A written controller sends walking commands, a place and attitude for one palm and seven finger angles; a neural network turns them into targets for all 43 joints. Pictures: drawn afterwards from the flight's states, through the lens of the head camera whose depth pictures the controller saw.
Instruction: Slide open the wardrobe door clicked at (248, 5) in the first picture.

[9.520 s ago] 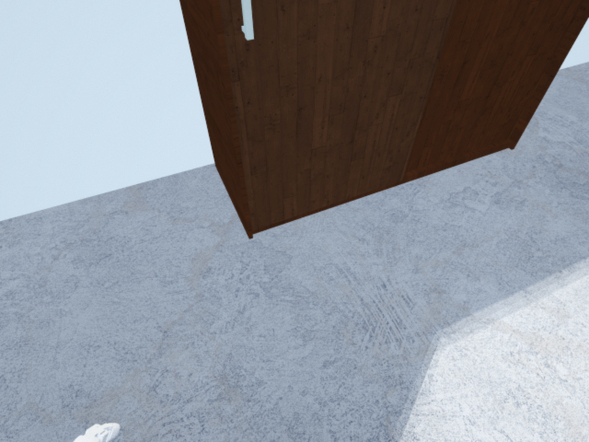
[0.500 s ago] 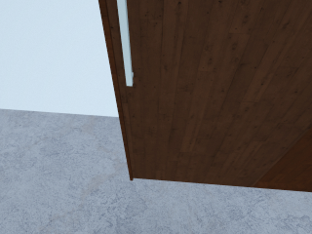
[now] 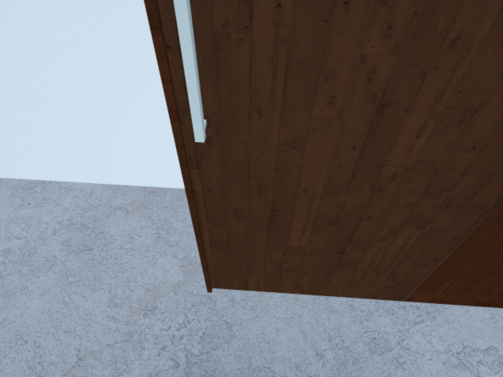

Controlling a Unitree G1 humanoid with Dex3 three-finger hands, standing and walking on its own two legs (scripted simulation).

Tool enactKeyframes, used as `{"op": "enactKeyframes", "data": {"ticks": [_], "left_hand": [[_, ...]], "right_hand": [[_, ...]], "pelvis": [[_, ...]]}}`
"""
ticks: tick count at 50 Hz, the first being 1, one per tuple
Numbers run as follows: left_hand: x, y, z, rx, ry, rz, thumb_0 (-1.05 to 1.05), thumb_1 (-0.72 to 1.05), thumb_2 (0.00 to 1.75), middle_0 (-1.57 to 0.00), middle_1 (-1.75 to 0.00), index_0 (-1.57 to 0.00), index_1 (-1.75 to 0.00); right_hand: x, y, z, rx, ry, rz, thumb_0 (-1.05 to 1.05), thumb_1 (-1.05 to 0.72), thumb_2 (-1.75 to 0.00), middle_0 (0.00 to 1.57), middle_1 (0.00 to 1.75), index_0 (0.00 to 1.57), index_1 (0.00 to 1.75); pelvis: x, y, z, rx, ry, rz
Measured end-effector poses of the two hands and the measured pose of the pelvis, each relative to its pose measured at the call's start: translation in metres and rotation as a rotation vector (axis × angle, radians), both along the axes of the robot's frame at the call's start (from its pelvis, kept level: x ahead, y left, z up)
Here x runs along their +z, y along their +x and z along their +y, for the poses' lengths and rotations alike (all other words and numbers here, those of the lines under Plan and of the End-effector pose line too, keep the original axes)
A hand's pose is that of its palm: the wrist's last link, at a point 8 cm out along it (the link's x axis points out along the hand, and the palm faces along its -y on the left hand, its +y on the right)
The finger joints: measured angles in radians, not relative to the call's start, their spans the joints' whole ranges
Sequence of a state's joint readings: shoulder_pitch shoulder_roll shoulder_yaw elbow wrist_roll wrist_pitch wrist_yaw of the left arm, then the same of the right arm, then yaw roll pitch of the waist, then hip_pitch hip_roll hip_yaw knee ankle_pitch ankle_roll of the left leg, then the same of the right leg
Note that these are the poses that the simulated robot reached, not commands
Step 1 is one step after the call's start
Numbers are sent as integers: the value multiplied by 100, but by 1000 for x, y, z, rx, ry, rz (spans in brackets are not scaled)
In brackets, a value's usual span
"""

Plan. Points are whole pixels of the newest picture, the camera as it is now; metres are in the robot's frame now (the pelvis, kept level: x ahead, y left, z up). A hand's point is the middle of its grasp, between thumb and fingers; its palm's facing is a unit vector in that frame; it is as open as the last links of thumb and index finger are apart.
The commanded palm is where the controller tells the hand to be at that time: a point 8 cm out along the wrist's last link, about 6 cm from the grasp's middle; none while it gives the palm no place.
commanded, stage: look again from close up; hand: left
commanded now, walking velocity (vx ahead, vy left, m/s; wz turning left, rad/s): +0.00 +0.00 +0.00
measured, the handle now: (192, 59) +0.55 +0.14 +0.24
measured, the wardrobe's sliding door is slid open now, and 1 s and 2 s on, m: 0.00 0.00 0.00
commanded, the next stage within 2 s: raise the hand with hooked fingers in 1.66 s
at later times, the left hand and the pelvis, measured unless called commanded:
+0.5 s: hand out of the picture +0.06 +0.23 -0.16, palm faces -0.02 -0.96 -0.29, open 7.4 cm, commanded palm none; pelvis +0.02 +0.00 +0.00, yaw +0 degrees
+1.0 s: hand out of the picture +0.05 +0.23 -0.17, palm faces -0.02 -0.96 -0.28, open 7.4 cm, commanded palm none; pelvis +0.02 +0.00 +0.00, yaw +0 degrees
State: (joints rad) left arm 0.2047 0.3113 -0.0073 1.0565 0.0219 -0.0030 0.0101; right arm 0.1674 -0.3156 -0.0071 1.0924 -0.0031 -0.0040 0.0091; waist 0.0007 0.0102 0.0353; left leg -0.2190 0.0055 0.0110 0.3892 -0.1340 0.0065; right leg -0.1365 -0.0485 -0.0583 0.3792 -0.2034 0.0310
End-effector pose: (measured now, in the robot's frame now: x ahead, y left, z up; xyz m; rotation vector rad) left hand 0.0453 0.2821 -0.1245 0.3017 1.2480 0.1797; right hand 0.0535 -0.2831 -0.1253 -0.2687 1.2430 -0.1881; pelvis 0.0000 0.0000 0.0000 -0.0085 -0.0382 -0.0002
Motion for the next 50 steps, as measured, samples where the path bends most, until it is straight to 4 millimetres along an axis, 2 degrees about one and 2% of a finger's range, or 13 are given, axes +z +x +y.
{"op": "enactKeyframes", "data": {"ticks": [26, 50], "left_hand": [[-4, 12, -11, 12, -29, 12, 1, 90, 90, -21, -30, -21, -30], [-8, 1, -9, 29, -37, 59, 1, 90, 90, -21, -30, -20, -30]], "right_hand": [[2, 26, 8, 16, 12, -15, 1, -91, -90, 21, 30, 20, 30], [0, 17, 14, 5, 11, 28, 1, -91, -90, 21, 30, 20, 30]], "pelvis": [[2, 16, -1, 0, 1, -1], [2, 20, 3, -1, 3, 4]]}}
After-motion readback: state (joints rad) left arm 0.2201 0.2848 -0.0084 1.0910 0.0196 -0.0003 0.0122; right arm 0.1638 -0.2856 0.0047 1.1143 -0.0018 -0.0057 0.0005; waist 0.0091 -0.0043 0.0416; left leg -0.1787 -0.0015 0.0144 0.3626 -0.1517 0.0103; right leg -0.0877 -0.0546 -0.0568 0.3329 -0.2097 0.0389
